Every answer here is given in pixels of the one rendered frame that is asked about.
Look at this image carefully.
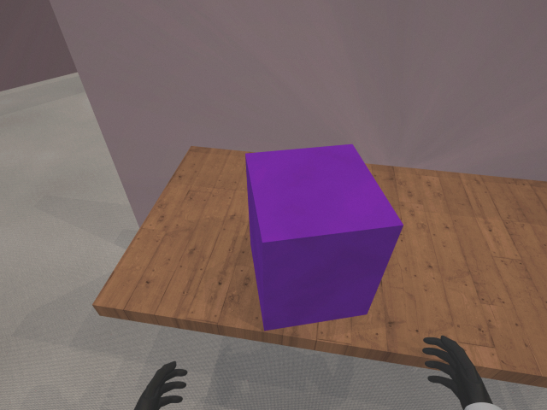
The right robot hand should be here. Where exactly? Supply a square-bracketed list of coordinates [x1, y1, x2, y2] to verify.
[422, 336, 493, 410]

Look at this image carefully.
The table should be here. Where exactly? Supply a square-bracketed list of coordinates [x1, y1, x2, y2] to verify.
[92, 146, 547, 388]

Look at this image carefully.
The left robot hand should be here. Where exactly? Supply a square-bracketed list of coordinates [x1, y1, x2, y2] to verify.
[134, 361, 187, 410]

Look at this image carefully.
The carton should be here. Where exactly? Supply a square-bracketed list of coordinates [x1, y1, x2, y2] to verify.
[245, 144, 403, 331]

